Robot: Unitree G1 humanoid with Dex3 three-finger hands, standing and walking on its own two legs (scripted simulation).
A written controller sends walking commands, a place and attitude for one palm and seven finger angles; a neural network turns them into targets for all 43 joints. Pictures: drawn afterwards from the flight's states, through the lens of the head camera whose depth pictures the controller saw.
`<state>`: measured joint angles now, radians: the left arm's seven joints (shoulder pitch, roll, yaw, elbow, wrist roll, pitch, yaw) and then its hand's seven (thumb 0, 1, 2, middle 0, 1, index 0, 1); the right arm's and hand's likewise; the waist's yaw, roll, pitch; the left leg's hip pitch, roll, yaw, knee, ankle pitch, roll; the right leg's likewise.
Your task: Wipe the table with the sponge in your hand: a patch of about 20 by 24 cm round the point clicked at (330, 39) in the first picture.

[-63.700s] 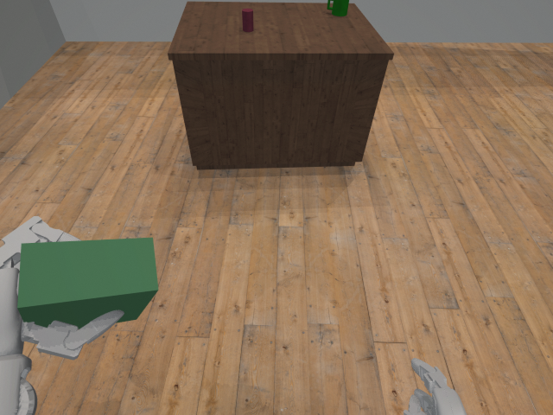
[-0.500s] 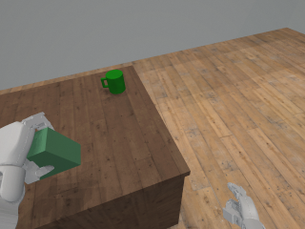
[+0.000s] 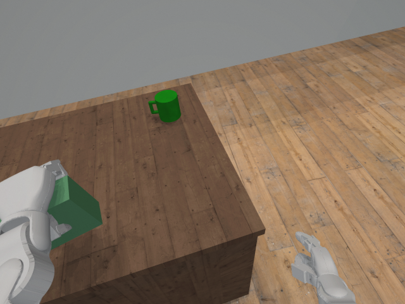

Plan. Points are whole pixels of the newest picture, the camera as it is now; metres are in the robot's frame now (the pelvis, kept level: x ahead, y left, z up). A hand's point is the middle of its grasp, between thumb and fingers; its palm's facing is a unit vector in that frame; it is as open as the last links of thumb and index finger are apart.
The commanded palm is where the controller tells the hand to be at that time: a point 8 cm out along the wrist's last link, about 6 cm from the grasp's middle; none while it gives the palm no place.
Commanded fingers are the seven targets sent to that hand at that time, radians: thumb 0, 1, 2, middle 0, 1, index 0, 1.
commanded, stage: turn the palm down, sponge in hand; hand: left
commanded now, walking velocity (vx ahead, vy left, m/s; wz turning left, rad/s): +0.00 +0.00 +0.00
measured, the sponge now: (57, 221) +0.22 +0.33 +0.07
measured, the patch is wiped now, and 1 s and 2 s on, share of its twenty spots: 0.00 0.00 0.00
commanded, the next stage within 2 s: move the sponge above the wiping area in 0.40 s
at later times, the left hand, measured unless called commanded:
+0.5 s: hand (94, 224) +0.22 +0.25 +0.07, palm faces -0.11 -0.18 -0.98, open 9.8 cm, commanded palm +0.19 +0.26 +0.17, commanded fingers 0.00 0.10 1.30 -1.20 -1.60 -1.20 -1.60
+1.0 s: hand (105, 216) +0.24 +0.23 +0.08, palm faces +0.00 -0.08 -1.00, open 9.7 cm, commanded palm +0.21 +0.25 +0.15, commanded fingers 0.00 0.10 1.30 -1.20 -1.60 -1.20 -1.60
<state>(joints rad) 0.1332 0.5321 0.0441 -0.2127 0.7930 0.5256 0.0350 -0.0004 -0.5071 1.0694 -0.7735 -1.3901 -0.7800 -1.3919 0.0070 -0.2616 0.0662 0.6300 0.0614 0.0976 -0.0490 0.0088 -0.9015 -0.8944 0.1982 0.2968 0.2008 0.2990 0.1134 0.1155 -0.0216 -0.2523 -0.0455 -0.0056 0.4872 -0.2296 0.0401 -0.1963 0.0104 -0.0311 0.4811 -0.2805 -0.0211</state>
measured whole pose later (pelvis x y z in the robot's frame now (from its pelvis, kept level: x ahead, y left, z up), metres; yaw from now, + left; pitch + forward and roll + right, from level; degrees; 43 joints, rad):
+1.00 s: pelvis +0.00 -0.02 +0.00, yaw -2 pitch -2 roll +0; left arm 0.15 0.50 -0.12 -0.18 0.92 0.27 0.03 0.00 -0.51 1.05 -0.79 -1.40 -0.80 -1.40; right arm 0.03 -0.26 0.03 0.66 0.02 0.02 -0.08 0.01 -0.90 -0.89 0.20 0.30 0.20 0.30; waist 0.13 0.09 0.00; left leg -0.21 -0.01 0.01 0.47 -0.22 0.01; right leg -0.17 0.04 -0.02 0.48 -0.27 -0.06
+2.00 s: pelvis +0.00 -0.02 +0.00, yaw -1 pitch -1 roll +0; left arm 0.06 0.40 -0.12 0.02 0.91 0.52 0.12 0.00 -0.51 1.06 -0.79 -1.41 -0.80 -1.41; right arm 0.00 -0.26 0.03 0.69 0.07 0.09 -0.04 0.01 -0.90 -0.89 0.20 0.30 0.20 0.30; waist 0.09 0.10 -0.04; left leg -0.21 -0.03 0.01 0.44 -0.21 0.02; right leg -0.17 0.03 -0.01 0.46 -0.27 -0.05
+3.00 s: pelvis +0.00 -0.01 +0.00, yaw -2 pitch -1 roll +0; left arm 0.11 0.37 -0.22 -0.02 0.96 0.35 0.10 0.00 -0.51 1.06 -0.79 -1.40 -0.79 -1.40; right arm 0.02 -0.25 0.01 0.67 0.03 0.06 -0.05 0.01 -0.90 -0.89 0.20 0.30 0.20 0.30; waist 0.12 0.09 -0.03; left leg -0.22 -0.02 0.01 0.46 -0.22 0.02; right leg -0.18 0.03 -0.01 0.47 -0.27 -0.05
